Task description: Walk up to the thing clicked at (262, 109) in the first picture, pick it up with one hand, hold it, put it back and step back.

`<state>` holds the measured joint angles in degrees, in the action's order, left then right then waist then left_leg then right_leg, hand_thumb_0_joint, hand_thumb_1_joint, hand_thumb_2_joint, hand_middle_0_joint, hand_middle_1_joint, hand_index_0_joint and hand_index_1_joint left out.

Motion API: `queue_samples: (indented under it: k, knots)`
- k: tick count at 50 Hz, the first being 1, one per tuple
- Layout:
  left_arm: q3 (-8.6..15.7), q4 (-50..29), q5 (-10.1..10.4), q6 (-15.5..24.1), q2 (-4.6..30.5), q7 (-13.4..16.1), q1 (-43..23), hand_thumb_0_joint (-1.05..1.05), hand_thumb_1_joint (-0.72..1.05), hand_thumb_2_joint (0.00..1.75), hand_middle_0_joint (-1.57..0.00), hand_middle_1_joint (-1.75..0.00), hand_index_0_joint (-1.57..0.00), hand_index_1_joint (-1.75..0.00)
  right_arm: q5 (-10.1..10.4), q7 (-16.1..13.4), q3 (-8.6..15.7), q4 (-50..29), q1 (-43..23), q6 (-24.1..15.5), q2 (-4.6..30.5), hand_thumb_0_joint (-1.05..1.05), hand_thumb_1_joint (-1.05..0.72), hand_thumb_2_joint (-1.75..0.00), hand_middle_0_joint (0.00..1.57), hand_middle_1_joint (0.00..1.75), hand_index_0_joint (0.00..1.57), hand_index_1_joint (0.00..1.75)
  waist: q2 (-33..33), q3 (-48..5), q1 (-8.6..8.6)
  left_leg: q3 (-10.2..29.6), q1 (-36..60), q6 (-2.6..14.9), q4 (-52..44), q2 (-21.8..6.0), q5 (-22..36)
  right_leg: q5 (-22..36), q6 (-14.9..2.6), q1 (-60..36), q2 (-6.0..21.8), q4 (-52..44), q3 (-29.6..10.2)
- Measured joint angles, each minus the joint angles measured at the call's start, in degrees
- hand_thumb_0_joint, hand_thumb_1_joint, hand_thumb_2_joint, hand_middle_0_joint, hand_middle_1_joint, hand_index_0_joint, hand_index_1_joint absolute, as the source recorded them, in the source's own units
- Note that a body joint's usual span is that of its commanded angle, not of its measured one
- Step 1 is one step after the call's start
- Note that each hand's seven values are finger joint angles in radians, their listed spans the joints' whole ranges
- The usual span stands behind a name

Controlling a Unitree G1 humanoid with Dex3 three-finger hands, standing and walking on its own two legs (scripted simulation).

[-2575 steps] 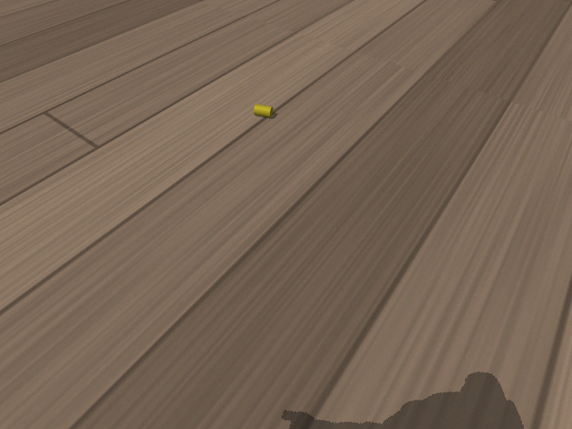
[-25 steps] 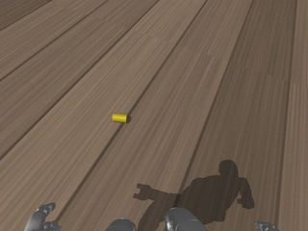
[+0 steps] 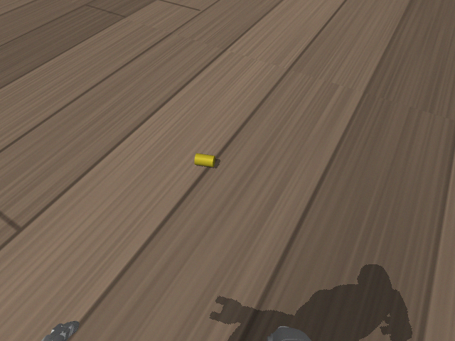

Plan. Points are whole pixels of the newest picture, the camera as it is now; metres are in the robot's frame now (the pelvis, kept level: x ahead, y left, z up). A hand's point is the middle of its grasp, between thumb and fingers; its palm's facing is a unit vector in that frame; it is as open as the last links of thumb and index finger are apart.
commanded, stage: step back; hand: left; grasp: from above
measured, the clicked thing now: (204, 160) +1.06 +0.17 -0.72
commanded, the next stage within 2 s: stand in 0.88 s
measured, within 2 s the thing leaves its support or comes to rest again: neither
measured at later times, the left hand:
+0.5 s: hand out of the picture +0.05 +0.27 -0.14, palm faces +0.00 -0.94 -0.35, open 7.4 cm
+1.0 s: hand (103, 329) +0.15 +0.26 -0.12, palm faces -0.05 -0.94 -0.35, open 7.4 cm
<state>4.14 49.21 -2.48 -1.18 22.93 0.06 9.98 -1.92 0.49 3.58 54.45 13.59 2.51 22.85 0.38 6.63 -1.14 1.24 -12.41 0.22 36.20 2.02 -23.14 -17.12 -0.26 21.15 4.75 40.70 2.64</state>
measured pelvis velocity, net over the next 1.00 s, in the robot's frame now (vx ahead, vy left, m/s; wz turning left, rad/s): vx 0.02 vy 0.01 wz -0.04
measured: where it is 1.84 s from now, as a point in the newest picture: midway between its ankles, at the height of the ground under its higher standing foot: outside the picture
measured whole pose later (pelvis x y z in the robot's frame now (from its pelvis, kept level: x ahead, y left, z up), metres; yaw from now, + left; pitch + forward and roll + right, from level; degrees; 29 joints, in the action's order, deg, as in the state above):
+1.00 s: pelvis +0.02 +0.01 +0.02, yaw -2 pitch -2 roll +0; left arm 0.5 61.7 0.1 1.1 20.3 -0.1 2.4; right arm -0.4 0.4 1.3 62.5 3.3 -0.9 19.5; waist 0.2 4.1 0.3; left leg -1.0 -6.2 -0.1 23.6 -0.3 -15.1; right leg -13.8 1.0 8.5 1.0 24.6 -1.3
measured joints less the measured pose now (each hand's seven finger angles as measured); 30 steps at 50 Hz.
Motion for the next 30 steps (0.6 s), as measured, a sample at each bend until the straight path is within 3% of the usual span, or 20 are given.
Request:
queue_samples:
  k: [1,4,6,9,13,15,17,21,23,24,26,28,30]
  knots:
    - [0.1,0.5,0.3,-0.2,0.5,0.0,0.1,0.01,0.9,0.9,-0.21,-0.3,-0.2,-0.3,-0.3,0.0,0.1,0.7,-0.1,-0.4,-0.8,0.01,-0.9,-0.9,0.2,0.3,0.2,0.29,1.4,0.3,-0.41,-0.9,0.8,0.12,-1.1,0.9,2.4,-2.0,-0.18,0.4,0.4,1.4,-1.5]
    - [0.0,3.5,0.9,-0.8,0.7,-0.3,1.4,0.01,0.9,0.9,-0.21,-0.3,-0.2,-0.3,-0.7,0.4,-0.6,1.6,0.5,-1.4,-1.8,0.01,-0.9,-0.9,0.2,0.3,0.2,0.29,1.6,-1.7,0.55,-0.9,0.6,1.22,-1.5,0.3,3.2,-9.1,-0.37,1.5,-2.3,6.0,-4.3]
    - [0.0,5.0,1.4,-0.6,1.0,-0.8,2.1,0.01,0.9,0.9,-0.21,-0.3,-0.2,-0.3,-0.7,0.4,-1.1,1.9,0.4,-2.0,-2.6,0.01,-0.9,-0.9,0.2,0.3,0.2,0.3,1.9,-2.3,0.7,-1.1,1.3,0.84,-2.8,-0.3,4.2,-8.1,-0.55,1.0,-3.2,6.9,-5.0]
    - [0.1,6.6,1.5,0.0,0.8,-1.5,3.4,0.01,0.9,0.9,-0.21,-0.3,-0.2,-0.3,-0.9,0.6,-1.4,1.9,-0.4,-2.3,-3.0,0.01,-0.9,-0.9,0.2,0.3,0.2,0.3,1.7,-3.2,0.73,-1.6,1.3,0.23,-2.9,-1.3,4.3,-7.3,-0.51,-2.7,-3.4,0.8,-3.9]
    - [-0.1,8.5,0.8,1.2,-1.1,-1.4,3.7,0.01,0.9,0.9,-0.21,-0.3,-0.2,-0.3,-0.4,0.6,-1.0,1.6,-1.7,-1.6,-2.3,0.01,-0.9,-0.9,0.2,0.3,0.2,0.3,-1.7,-3.1,0.56,0.0,-0.1,-0.03,1.4,-3.8,0.4,1.8,-0.71,-6.7,-6.0,-6.8,-2.0]
    - [-0.3,8.6,0.4,1.9,-1.8,-1.4,3.9,0.01,0.9,0.9,-0.21,-0.3,-0.2,-0.3,-0.3,0.5,-0.8,1.9,-1.9,-1.4,-2.2,0.01,-0.9,-0.9,0.2,0.3,0.2,0.3,-1.8,-3.8,-0.05,1.3,-2.2,0.13,5.8,-2.5,-4.2,1.3,-1.54,-6.2,-5.8,-6.7,-1.9]
    - [-0.6,8.5,0.3,2.4,-2.6,-1.3,3.7,0.01,0.9,0.9,-0.21,-0.3,-0.2,-0.3,-0.1,0.6,-0.6,2.1,-1.9,-1.7,-1.7,0.01,-0.9,-0.9,0.2,0.3,0.2,0.3,-1.8,-3.8,-0.64,1.4,-3.7,0.19,8.6,-1.7,-4.6,1.3,-1.87,-6.2,-5.3,-7.4,-1.8]
    - [-1.1,8.4,0.4,2.6,-3.1,-1.4,3.1,0.01,0.9,0.9,-0.21,-0.3,-0.2,-0.3,-0.2,0.8,-0.1,2.8,-1.7,-2.7,-0.7,0.0,-0.9,-0.9,0.2,0.3,0.2,0.29,-1.7,-3.7,-0.89,0.0,-3.0,0.51,2.0,-2.3,-2.0,1.5,-0.53,-6.1,-3.9,-7.7,-1.6]
    - [-1.4,8.6,0.6,2.2,-2.8,-1.4,2.6,0.01,0.9,0.9,-0.21,-0.3,-0.2,-0.3,-0.4,0.6,0.3,3.4,-1.8,-3.2,-0.7,0.0,-0.9,-0.9,0.2,0.3,0.2,0.29,-0.8,-3.5,-0.72,-0.7,-1.3,0.21,-2.8,-1.8,5.6,0.5,0.5,-5.7,-3.0,-6.1,-1.9]
    - [-1.5,8.8,0.9,2.0,-2.5,-1.3,2.5,0.01,0.9,0.9,-0.21,-0.3,-0.2,-0.3,-0.6,0.4,0.3,3.8,-2.0,-3.3,-1.1,0.0,-0.9,-0.9,0.2,0.3,0.2,0.29,-0.1,-3.5,-0.76,-1.3,-0.9,0.12,-3.3,-1.4,6.6,-0.1,0.5,-5.5,-2.6,-5.5,-2.7]
    - [-1.7,9.6,1.4,1.6,-2.1,-1.2,2.2,0.01,0.9,0.9,-0.21,-0.3,-0.2,-0.3,-0.5,0.4,-0.1,4.3,-2.1,-3.5,-1.8,0.0,-0.9,-0.9,0.2,0.3,0.2,0.29,0.5,-4.0,-0.39,-1.7,-0.4,0.24,-3.6,-1.4,5.8,-2.9,-0.16,-5.6,-3.1,-5.0,-3.6]
    - [-1.8,10.1,1.6,1.8,-1.5,-1.1,1.7,0.01,0.9,0.9,-0.21,-0.3,-0.2,-0.3,-0.4,0.4,-0.7,4.8,-2.5,-3.4,-2.5,0.0,-0.9,-0.9,0.2,0.3,0.2,0.29,0.7,-3.9,-0.15,-1.8,0.4,0.12,-3.8,-1.9,5.1,0.0,-0.22,-7.0,-3.6,-7.2,-3.7]
    - [-1.8,10.7,1.9,2.3,-1.3,-0.9,0.8,0.01,0.9,0.9,-0.21,-0.3,-0.2,-0.3,-0.1,0.4,-1.1,5.2,-3.2,-3.4,-3.0,0.0,-0.9,-0.9,0.2,0.3,0.2,0.29,0.5,-3.6,0.05,-1.7,1.0,-0.15,-4.0,-2.6,4.7,1.2,0.84,-8.3,-4.2,-9.2,-3.6]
